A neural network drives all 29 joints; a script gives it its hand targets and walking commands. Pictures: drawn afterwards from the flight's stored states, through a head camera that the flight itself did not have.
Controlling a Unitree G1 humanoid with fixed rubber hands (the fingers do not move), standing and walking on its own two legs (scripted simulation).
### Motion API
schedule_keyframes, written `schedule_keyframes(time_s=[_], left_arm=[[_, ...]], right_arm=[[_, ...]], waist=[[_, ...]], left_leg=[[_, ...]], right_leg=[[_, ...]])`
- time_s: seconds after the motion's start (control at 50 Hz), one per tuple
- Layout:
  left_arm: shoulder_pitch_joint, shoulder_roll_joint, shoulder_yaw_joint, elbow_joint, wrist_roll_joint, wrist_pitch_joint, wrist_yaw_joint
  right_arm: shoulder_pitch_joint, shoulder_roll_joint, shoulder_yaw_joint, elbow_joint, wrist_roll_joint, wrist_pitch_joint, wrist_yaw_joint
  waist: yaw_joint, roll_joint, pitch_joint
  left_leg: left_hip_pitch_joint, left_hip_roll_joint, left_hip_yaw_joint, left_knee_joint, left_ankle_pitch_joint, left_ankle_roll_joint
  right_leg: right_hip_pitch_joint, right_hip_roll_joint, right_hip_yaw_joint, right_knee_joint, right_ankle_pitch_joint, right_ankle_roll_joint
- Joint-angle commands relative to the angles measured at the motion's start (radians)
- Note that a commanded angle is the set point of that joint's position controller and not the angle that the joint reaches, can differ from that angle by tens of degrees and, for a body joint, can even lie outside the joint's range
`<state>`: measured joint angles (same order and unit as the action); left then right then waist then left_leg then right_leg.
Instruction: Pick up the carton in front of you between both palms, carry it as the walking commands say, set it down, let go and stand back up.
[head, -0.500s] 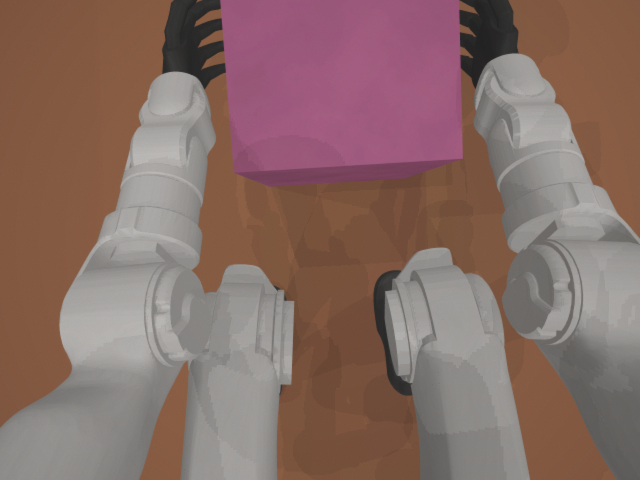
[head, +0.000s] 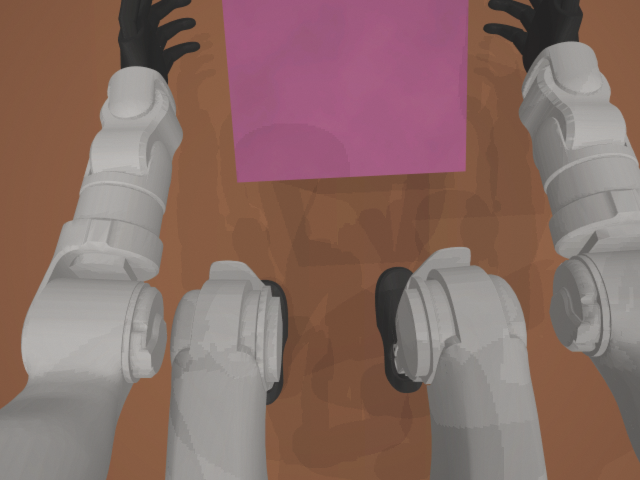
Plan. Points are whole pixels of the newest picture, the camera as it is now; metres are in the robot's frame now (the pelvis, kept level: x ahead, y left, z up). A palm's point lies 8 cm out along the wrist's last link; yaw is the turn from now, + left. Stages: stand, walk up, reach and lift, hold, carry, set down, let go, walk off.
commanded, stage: set down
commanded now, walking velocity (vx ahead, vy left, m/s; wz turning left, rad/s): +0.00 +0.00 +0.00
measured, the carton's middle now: (339, 91) +0.50 -0.03 -0.24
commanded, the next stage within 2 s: let go in 0.92 s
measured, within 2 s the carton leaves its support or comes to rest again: neither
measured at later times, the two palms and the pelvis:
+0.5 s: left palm out of the picture +0.53 +0.16 +0.01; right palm out of the picture +0.51 -0.23 +0.01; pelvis +0.01 +0.00 +0.13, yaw +0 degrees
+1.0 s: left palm out of the picture +0.52 +0.17 +0.16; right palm out of the picture +0.51 -0.23 +0.16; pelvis +0.04 +0.00 +0.27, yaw -1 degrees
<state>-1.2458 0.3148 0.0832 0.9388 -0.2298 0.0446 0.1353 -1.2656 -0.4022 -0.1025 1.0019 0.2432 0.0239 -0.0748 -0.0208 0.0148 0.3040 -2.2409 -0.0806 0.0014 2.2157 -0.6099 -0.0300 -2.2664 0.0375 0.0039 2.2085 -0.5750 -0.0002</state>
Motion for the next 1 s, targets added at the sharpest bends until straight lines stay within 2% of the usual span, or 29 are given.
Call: schedule_keyframes(time_s=[0.0,0.06,0.14,0.24,0.32,0.44,0.54,0.92,0.98], left_arm=[[-0.186,0.101,0.039,-0.205,0.026,0.012,0.015],[-0.147,0.075,0.075,-0.221,0.067,0.046,0.016],[-0.116,0.039,0.114,-0.157,0.113,0.053,0.002],[-0.102,0.016,0.137,-0.122,0.14,0.045,-0.011],[-0.097,0.017,0.146,-0.148,0.147,0.049,-0.016],[-0.068,0.026,0.148,-0.24,0.148,0.07,-0.023],[-0.023,0.017,0.151,-0.285,0.153,0.085,-0.036],[0.133,-0.038,0.201,-0.234,0.237,0.042,-0.091],[0.217,-0.042,0.204,-0.238,0.268,0.04,-0.096]], right_arm=[[-0.187,-0.131,-0.048,-0.201,-0.028,0.016,-0.007],[-0.148,-0.102,-0.08,-0.225,-0.066,0.052,-0.001],[-0.106,-0.058,-0.106,-0.17,-0.11,0.061,0.014],[-0.098,-0.036,-0.122,-0.142,-0.134,0.05,0.028],[-0.085,-0.04,-0.132,-0.167,-0.147,0.055,0.036],[-0.052,-0.058,-0.147,-0.267,-0.154,0.079,0.047],[-0.01,-0.047,-0.152,-0.314,-0.156,0.096,0.063],[0.129,0.028,-0.202,-0.245,-0.239,0.053,0.107],[0.211,0.034,-0.202,-0.251,-0.272,0.052,0.108]], waist=[[-0.02,-0.025,-1.482],[-0.016,-0.03,-1.407],[-0.011,-0.031,-1.224],[-0.007,-0.026,-1.202],[-0.01,-0.027,-1.279],[-0.012,-0.027,-1.429],[-0.007,-0.032,-1.451],[-0.001,-0.023,-1.29],[-0.002,-0.023,-1.316]], left_leg=[[0.654,-0.001,0.061,-0.236,0.343,-0.003],[0.616,-0.008,0.068,-0.3,0.297,0.001],[0.525,-0.003,0.06,-0.375,0.233,0.002],[0.53,-0.001,0.057,-0.457,0.223,0.0],[0.593,-0.005,0.06,-0.522,0.235,-0.004],[0.728,-0.013,0.069,-0.623,0.308,-0.011],[0.794,-0.015,0.068,-0.71,0.355,-0.012],[1.05,0.007,0.015,-1.101,0.472,-0.014],[1.132,0.009,0.012,-1.157,0.507,-0.015]], right_leg=[[0.835,0.005,-0.031,-0.228,0.414,0.009],[0.796,0.013,-0.04,-0.29,0.367,0.007],[0.693,0.01,-0.033,-0.363,0.298,0.012],[0.678,0.011,-0.03,-0.446,0.283,0.019],[0.741,0.013,-0.037,-0.513,0.296,0.022],[0.893,0.025,-0.052,-0.613,0.377,0.025],[0.985,0.031,-0.05,-0.698,0.43,0.03],[1.217,0.017,-0.008,-1.082,0.538,0.032],[1.299,0.014,-0.004,-1.14,0.574,0.03]])
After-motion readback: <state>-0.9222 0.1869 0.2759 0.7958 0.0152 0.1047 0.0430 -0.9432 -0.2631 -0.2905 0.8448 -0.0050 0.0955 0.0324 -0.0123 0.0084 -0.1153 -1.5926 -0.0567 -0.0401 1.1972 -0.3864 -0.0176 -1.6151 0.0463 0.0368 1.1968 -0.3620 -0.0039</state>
